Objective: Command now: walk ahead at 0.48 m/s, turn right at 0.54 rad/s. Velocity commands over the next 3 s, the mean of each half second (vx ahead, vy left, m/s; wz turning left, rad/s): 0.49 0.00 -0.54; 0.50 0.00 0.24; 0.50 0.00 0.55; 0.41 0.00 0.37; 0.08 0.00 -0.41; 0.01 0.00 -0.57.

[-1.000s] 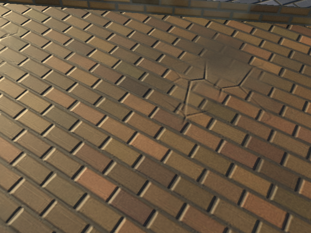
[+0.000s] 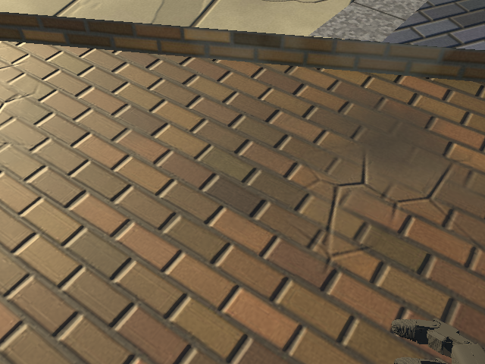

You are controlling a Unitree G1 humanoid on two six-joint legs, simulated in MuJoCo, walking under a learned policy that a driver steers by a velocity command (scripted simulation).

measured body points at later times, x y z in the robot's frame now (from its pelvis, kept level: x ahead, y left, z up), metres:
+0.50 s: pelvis +0.25 -0.07 -0.04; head +0.28 -0.10 +0.41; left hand +0.55 +0.09 -0.10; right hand +0.18 -0.34 -0.18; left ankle +0.12 +0.12 -0.67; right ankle +0.31 -0.17 -0.75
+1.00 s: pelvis +0.53 -0.12 -0.04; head +0.57 -0.13 +0.41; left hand +0.59 +0.15 -0.17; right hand +0.70 -0.38 -0.14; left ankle +0.66 -0.06 -0.75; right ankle +0.32 -0.18 -0.74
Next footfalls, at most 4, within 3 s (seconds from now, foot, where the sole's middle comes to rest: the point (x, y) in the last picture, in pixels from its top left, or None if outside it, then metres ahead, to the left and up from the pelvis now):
0.42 right None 0.35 -0.18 -0.79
0.98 left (308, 308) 0.70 -0.07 -0.79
1.44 right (369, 235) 0.99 -0.26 -0.79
1.94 left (273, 190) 1.14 0.08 -0.79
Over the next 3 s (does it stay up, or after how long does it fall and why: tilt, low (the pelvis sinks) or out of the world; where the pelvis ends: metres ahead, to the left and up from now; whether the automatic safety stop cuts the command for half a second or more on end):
stays up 1.12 -0.06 -0.01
